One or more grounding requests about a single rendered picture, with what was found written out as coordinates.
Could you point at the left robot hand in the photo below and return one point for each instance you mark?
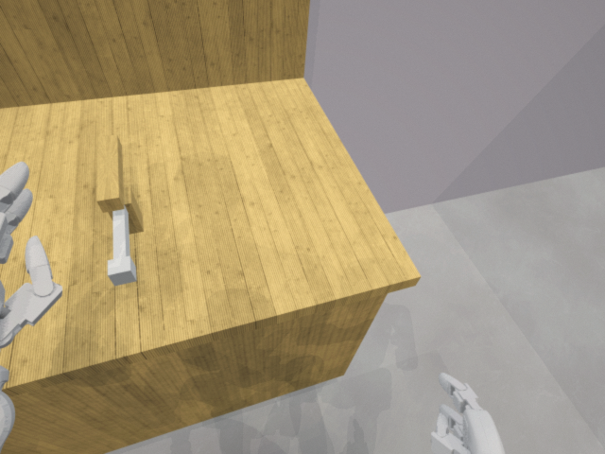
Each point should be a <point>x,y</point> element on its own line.
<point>30,302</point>

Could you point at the counter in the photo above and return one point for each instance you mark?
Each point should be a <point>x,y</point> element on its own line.
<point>261,255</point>

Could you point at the tap lever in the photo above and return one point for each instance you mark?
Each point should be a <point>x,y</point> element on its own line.
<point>121,269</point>

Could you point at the right robot hand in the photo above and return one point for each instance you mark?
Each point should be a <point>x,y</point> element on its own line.
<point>474,433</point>

